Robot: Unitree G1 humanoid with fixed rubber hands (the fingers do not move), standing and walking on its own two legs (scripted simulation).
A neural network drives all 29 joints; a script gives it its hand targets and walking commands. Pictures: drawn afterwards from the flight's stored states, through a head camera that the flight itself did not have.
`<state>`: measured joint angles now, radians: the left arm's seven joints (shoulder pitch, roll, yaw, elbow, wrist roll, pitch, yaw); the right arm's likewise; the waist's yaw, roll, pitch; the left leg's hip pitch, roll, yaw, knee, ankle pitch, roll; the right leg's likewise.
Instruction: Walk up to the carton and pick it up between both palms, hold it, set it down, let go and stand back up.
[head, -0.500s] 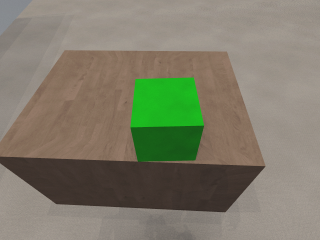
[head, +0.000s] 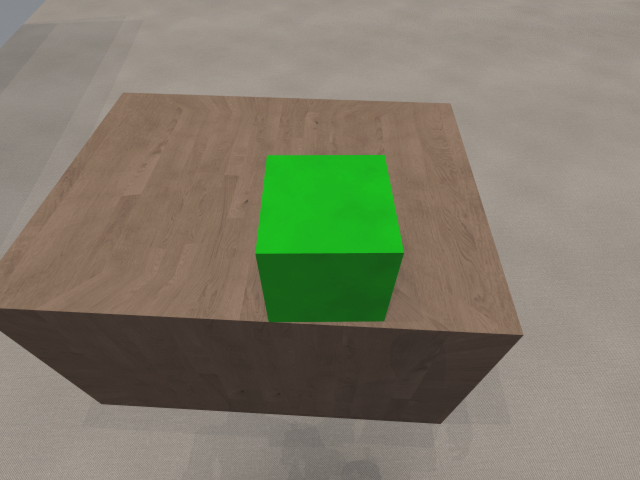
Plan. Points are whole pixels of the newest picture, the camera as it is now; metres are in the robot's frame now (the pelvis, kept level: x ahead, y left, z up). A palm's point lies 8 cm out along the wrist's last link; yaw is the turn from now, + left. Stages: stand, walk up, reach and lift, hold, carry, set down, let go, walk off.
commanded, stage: walk up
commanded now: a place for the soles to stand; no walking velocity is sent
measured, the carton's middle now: (326, 239) +0.52 -0.01 -0.07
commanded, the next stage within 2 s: reach and lift in 0.24 s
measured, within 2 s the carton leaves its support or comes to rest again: neither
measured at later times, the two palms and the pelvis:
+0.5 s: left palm (151, 451) +0.19 +0.25 -0.13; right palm (503, 475) +0.15 -0.24 -0.14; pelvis -0.03 +0.00 -0.04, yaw +0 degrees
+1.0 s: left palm (160, 441) +0.20 +0.22 -0.10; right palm (503, 420) +0.21 -0.24 -0.10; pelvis +0.04 -0.02 +0.00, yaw +1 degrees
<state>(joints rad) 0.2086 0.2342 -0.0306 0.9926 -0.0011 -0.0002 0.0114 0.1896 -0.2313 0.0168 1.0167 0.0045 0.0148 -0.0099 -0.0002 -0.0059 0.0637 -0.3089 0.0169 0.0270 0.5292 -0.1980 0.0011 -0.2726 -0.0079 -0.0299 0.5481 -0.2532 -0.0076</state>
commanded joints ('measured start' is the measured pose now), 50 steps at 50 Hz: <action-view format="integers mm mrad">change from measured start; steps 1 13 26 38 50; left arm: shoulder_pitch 21 -662 -20 -285 34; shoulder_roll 161 274 -19 126 129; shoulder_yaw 39 4 52 94 103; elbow -45 -317 -675 -567 -577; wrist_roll -5 -71 65 2 -10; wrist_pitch -15 135 542 307 73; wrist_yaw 9 7 21 48 -28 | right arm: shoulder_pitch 16 -690 -170 -302 -134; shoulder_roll -145 -15 -104 27 8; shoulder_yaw -26 -214 -276 -200 -33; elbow -53 -130 -83 -238 -92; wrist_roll -4 -177 -40 -155 77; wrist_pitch -17 -96 -112 -227 -430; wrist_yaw -7 27 83 36 2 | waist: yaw -11 -60 -37 17 5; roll -10 -100 197 -113 -19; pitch -65 -213 -333 -110 -333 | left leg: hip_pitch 55 -237 130 -11 154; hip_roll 72 4 88 -7 -82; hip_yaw -104 106 -148 53 27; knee -84 2 -115 -3 1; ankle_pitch -42 -319 -209 -85 430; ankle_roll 52 21 -66 41 -4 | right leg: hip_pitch -37 -191 107 -14 174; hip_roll -116 9 55 -6 13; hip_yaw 156 -20 60 100 75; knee -175 91 116 -66 -37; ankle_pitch -37 -267 93 13 758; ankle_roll -57 -6 -120 34 69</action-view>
